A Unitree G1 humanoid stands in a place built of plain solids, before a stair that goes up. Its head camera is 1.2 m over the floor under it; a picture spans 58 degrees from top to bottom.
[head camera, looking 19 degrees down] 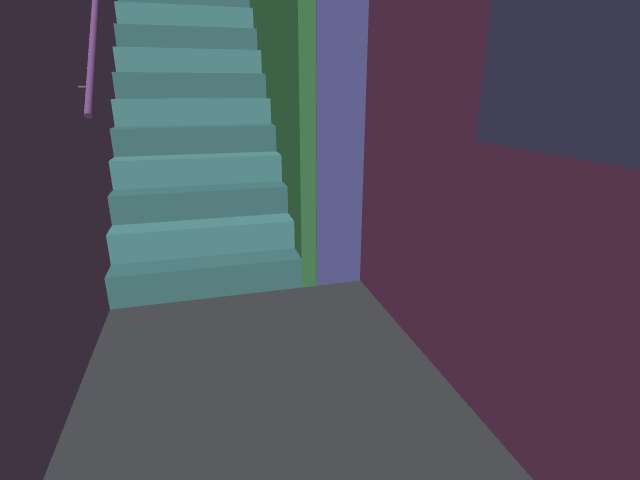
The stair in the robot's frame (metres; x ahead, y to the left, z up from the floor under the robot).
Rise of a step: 0.19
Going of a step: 0.20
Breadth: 1.14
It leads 15 degrees to the left of straight ahead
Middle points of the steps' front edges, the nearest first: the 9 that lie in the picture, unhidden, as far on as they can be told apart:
2.39 0.67 0.20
2.59 0.72 0.39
2.79 0.77 0.58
2.99 0.83 0.77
3.18 0.88 0.96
3.38 0.94 1.15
3.58 0.99 1.33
3.78 1.04 1.52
3.98 1.10 1.71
